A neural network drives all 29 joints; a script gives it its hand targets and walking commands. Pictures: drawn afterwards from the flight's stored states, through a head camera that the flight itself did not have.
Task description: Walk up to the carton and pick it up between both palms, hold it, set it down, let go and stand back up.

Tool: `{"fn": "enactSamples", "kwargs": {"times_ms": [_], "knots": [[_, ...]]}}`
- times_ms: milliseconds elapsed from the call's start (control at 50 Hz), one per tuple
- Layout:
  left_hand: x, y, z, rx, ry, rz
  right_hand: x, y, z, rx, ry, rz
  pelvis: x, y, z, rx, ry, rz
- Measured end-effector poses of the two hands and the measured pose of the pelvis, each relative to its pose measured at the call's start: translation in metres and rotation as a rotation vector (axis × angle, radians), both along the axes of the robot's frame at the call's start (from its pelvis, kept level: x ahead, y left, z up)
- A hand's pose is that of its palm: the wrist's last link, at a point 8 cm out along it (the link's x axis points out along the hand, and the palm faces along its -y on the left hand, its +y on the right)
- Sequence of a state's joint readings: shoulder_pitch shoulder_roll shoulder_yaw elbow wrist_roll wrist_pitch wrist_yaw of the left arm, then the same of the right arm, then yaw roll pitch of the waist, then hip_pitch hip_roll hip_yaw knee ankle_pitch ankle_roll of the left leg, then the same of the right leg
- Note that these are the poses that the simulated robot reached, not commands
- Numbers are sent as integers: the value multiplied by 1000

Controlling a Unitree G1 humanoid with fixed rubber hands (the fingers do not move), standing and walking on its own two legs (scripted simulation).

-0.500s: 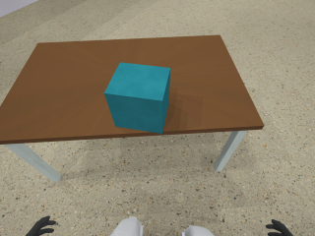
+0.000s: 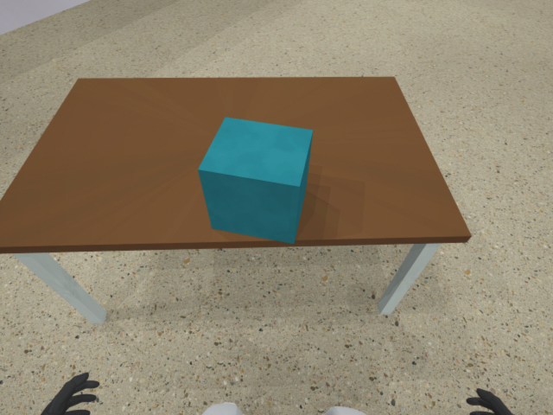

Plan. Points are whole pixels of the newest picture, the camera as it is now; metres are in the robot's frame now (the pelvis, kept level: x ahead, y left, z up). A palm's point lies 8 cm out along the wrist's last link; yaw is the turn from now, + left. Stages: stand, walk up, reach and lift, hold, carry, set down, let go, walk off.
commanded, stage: walk up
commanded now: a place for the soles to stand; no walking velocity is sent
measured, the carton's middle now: (260, 181) +0.59 +0.04 -0.08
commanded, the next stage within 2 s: none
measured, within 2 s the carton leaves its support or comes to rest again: neither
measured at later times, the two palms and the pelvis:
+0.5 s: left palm (5, 403) +0.16 +0.38 -0.06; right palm out of the picture +0.10 -0.26 -0.07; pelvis +0.06 +0.05 +0.01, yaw +3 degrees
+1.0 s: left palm (52, 350) +0.22 +0.33 -0.04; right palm (486, 370) +0.20 -0.31 -0.09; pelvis +0.15 +0.00 +0.02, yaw +1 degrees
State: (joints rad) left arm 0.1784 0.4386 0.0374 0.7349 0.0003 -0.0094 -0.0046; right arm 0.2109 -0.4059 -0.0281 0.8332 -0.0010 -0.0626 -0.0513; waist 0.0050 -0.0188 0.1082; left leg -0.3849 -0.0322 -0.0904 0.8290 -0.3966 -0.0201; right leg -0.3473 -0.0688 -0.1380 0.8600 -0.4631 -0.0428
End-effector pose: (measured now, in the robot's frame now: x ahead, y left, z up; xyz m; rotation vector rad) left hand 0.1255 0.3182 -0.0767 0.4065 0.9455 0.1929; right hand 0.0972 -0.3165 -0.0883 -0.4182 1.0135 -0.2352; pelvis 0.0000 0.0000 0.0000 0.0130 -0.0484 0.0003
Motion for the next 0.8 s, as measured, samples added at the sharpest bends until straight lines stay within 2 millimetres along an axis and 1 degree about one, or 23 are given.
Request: {"fn": "enactSamples", "kwargs": {"times_ms": [100, 180, 240, 300, 340, 380, 440, 540, 620, 660, 720, 760, 800], "knots": [[1, 2, 1, -2, -11, 1, 5, 2, 2, -1, -18, 2, 0, 2, 0, -2, -3, 0], [-4, 10, 1, -2, -20, 1, 7, 10, 3, 22, -19, 18, 3, 8, 0, -5, -6, 5], [-14, 25, 2, 8, -5, 14, 16, 21, 3, 38, -20, 37, 11, 17, 0, -4, -9, 15], [-22, 44, 0, 13, 23, 29, 30, 37, 4, 46, -25, 57, 20, 32, 0, -7, -8, 28], [-20, 57, -1, 13, 30, 39, 36, 49, 4, 46, -27, 68, 29, 42, -1, -11, 3, 37], [-10, 65, 2, 14, 20, 41, 33, 56, 3, 47, -11, 66, 38, 50, 1, -21, 8, 42], [14, 69, 9, 5, -11, 36, 18, 56, 11, 32, 49, 48, 50, 54, 8, -30, 10, 50], [49, 63, 13, -5, -29, 2, -3, 50, 17, 15, 119, 3, 64, 52, 13, -23, 6, 49], [78, 53, 17, -2, -49, -24, -8, 43, 14, 20, 148, -20, 75, 46, 13, -13, 1, 49], [91, 47, 19, 2, -57, -35, -4, 38, 10, 28, 152, -25, 82, 40, 12, -5, 4, 48], [108, 35, 22, 13, -60, -42, 12, 27, 2, 45, 147, -23, 96, 28, 9, 13, 23, 48], [115, 26, 22, 25, -61, -45, 29, 19, -5, 57, 131, -16, 106, 18, 5, 22, 26, 43], [115, 18, 19, 29, -50, -46, 49, 11, -9, 63, 101, -10, 113, 9, 3, 23, -2, 30]]}}
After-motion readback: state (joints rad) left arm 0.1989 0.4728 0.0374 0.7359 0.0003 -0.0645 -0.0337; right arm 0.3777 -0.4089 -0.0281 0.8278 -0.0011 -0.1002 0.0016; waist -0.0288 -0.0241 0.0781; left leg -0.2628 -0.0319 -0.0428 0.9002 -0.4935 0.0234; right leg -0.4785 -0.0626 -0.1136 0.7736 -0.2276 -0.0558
